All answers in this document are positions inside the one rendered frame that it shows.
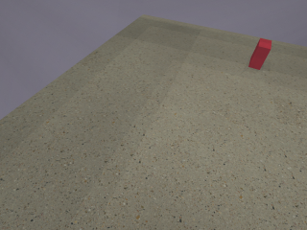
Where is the carton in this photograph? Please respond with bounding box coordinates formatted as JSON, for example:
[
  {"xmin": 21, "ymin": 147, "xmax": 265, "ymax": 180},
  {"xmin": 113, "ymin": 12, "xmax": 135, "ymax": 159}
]
[{"xmin": 248, "ymin": 38, "xmax": 272, "ymax": 70}]

